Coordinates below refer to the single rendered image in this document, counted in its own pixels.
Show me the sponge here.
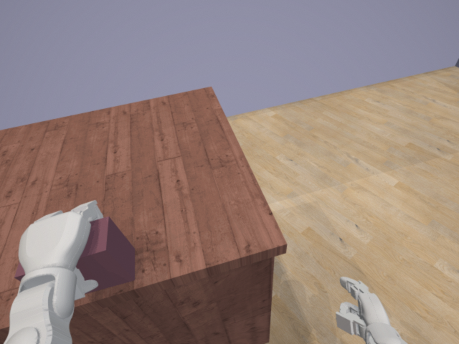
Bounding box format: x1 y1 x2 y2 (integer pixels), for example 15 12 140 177
14 216 135 294

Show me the robot left forearm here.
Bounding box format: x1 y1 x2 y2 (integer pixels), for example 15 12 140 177
4 267 77 344

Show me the robot right hand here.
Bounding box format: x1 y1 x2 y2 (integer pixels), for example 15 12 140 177
336 277 391 342

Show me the robot right forearm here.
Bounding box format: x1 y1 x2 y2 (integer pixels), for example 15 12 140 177
365 322 407 344

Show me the robot left hand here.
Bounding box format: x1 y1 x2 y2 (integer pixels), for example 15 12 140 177
19 200 103 300

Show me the table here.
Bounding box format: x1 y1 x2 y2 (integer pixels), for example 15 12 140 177
0 87 287 344

